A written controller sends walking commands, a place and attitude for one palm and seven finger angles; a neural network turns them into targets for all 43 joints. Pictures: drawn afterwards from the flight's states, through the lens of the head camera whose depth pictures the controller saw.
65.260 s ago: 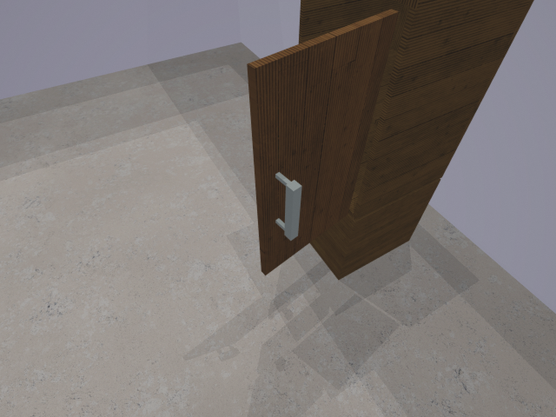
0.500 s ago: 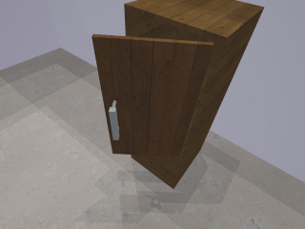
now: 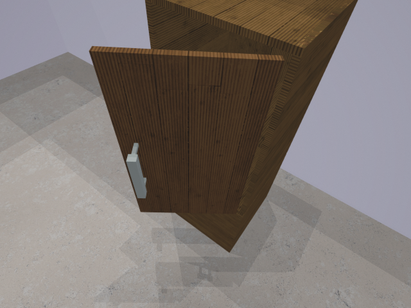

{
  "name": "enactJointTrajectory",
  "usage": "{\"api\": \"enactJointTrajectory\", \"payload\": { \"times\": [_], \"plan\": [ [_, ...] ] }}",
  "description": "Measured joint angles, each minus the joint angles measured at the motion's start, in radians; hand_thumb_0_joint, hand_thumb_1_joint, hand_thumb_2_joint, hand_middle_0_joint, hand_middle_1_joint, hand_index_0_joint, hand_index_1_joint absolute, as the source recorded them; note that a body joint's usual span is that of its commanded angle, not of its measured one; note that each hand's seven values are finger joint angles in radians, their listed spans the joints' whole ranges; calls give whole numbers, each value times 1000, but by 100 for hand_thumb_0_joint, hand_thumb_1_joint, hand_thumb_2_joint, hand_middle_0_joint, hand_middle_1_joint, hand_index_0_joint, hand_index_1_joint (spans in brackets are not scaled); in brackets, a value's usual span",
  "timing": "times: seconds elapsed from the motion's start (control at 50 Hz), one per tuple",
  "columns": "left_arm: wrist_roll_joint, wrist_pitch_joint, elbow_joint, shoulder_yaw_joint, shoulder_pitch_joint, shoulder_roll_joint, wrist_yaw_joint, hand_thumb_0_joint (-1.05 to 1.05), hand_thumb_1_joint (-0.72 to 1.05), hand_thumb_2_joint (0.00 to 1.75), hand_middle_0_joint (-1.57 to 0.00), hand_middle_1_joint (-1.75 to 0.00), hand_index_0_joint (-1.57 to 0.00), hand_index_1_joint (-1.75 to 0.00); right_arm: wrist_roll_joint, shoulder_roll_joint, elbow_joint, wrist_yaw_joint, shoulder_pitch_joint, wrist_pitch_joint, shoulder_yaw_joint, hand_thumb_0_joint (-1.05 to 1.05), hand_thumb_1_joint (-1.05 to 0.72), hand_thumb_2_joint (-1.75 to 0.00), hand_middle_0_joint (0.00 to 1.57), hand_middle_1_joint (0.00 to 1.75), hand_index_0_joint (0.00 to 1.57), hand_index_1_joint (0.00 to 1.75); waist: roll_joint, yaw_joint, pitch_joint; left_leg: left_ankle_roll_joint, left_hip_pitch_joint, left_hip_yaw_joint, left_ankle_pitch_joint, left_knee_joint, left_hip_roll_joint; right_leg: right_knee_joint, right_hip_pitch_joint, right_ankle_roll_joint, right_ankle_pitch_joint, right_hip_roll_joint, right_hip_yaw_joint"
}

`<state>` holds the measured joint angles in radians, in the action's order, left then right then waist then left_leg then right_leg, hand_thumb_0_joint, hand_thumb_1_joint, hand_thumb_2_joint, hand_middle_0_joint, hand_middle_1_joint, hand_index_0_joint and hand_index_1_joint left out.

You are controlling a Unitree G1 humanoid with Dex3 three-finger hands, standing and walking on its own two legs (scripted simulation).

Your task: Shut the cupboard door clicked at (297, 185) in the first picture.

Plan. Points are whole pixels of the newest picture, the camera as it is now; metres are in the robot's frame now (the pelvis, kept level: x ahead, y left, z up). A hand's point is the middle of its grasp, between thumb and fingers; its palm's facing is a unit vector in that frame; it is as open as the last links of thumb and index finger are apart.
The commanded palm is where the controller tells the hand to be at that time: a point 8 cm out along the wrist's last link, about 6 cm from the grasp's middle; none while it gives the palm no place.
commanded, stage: come to a stop and stand still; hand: left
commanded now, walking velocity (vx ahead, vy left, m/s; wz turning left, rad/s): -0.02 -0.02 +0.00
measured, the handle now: (138, 171) +0.44 +0.20 -0.06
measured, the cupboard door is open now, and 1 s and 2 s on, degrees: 36 36 36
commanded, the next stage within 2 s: look again from close up in 0.58 s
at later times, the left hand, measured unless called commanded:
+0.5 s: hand out of the picture -0.02 +0.23 -0.16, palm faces -0.03 -0.97 -0.26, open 7.4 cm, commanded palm none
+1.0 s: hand out of the picture +0.01 +0.18 -0.16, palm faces -0.03 -0.98 -0.21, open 7.4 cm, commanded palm none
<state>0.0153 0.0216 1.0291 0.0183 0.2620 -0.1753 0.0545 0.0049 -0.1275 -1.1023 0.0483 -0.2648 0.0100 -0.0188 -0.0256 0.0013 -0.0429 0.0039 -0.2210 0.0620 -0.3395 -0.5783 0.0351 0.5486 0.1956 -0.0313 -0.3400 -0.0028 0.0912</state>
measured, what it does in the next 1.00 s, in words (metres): stands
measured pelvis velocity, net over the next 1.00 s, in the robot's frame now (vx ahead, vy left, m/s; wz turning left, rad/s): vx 0.00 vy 0.01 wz -0.04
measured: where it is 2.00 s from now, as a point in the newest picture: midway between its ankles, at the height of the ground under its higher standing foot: outside the picture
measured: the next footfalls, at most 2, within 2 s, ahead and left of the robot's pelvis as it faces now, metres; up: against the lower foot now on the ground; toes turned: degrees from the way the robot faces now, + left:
none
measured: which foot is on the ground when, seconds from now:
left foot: down 0.00-1.00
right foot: down 0.00-1.00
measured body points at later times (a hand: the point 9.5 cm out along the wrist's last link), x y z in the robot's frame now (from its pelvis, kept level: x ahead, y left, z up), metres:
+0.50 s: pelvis -0.03 +0.04 +0.01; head -0.02 +0.02 +0.46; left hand -0.01 +0.28 -0.14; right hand +0.00 -0.19 -0.16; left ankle -0.02 +0.11 -0.73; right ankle -0.03 -0.10 -0.73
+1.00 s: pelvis +0.00 +0.01 +0.01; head +0.02 +0.00 +0.46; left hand +0.01 +0.23 -0.15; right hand -0.01 -0.21 -0.16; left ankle -0.02 +0.11 -0.73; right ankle -0.03 -0.10 -0.73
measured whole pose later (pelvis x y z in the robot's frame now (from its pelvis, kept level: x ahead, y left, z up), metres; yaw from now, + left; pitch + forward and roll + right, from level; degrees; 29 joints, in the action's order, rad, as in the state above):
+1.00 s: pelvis +0.00 +0.01 +0.01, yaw -2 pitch +0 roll +1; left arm 0.01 0.01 1.13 -0.02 0.25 -0.15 0.03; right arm 0.02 -0.15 -1.14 0.03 -0.26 -0.03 0.02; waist 0.00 0.00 -0.04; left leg -0.02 -0.15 0.11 -0.27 -0.42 0.00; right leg 0.47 0.18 -0.01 -0.29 0.02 0.04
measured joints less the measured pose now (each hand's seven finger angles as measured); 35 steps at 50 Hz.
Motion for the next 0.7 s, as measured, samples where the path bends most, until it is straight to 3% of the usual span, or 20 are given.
{"api": "enactJointTrajectory", "payload": {
  "times": [0.08, 0.2, 0.34, 0.7],
  "plan": [
    [-3, -25, -13, 4, -20, -11, -4, 1, 92, 90, -20, -30, -20, -30, 5, -4, 14, -4, 22, -3, -3, 1, -93, -90, 20, 30, 20, 30, -24, -7, -4, -21, 22, 25, 21, 44, -23, -2, 4, 18, 10, 22, -23],
    [0, -22, -25, -21, -22, -2, -7, 1, 91, 90, -20, -30, -20, -30, 11, -46, 113, -25, 29, -14, -2, 1, -92, -90, 20, 30, 20, 30, 30, 9, 4, -47, -29, 38, 13, -9, -22, 11, 41, 34, 33, 24, -36],
    [4, -37, -23, -28, -4, -8, -24, 1, 91, 90, -20, -30, -20, -30, 17, -66, 133, -31, 10, -13, 12, 0, -94, -90, 20, 30, 20, 30, 59, -3, 24, -70, -5, 60, 48, 46, -55, 2, 41, 43, 48, 53, -57],
    [-3, -19, 83, -47, 36, 15, -30, 1, 91, 90, -20, -30, -20, -30, 10, -54, 10, -32, -10, -31, 39, 0, -91, -90, 20, 30, 20, 30, 47, -10, 0, -54, 46, 66, 92, 153, -58, -65, 12, 47, 72, 49, -64]
  ]
}}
